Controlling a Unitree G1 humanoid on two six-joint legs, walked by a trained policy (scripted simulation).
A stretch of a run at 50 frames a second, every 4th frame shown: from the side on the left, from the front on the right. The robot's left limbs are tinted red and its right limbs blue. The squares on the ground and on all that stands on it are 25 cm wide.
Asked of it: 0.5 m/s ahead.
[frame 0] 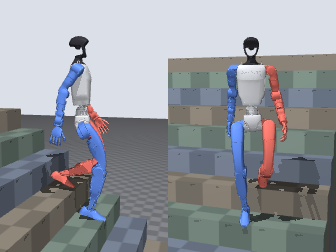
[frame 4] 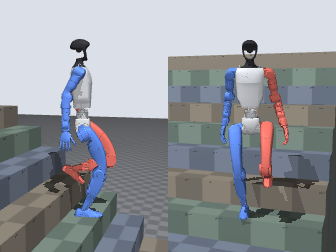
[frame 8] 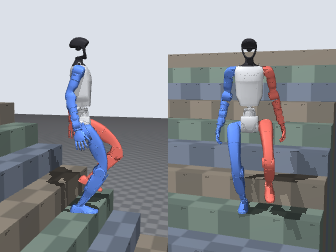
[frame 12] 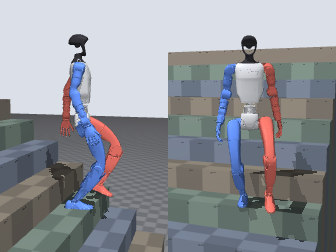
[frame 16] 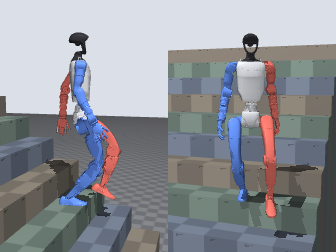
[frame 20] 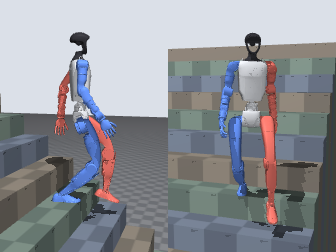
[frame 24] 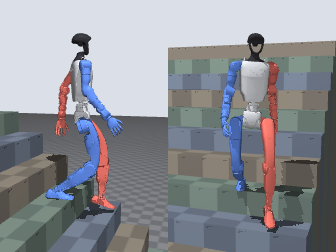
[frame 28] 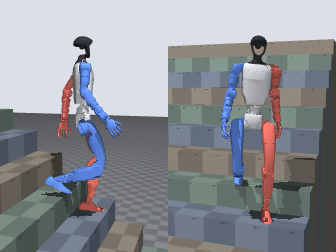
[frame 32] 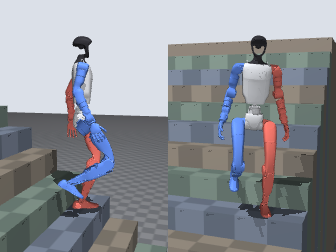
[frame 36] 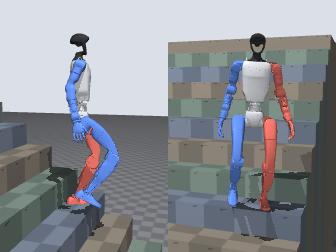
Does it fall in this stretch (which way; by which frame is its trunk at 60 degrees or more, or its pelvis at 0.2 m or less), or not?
no
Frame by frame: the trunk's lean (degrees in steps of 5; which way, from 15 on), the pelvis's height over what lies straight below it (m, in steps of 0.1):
0: 5, 0.8
4: 5, 0.7
8: 5, 0.7
12: 5, 0.7
16: 0, 0.7
20: 0, 0.7
24: 0, 0.8
28: 5, 0.8
32: 5, 0.8
36: 5, 0.7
